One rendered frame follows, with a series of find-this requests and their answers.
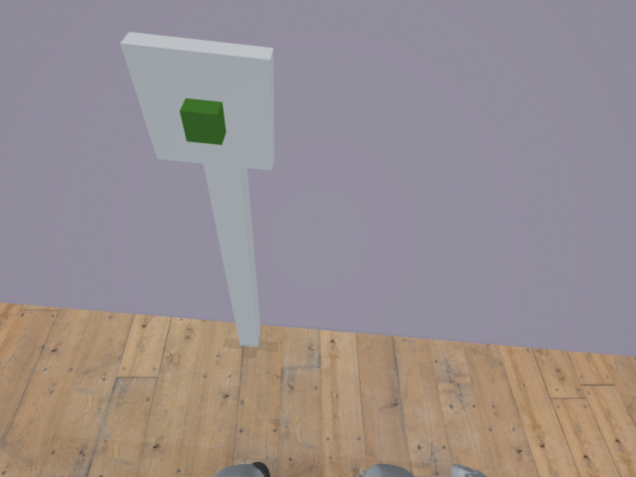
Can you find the button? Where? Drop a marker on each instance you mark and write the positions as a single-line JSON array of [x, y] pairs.
[[203, 121]]

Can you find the panel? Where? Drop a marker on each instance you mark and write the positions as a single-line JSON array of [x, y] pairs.
[[167, 70]]

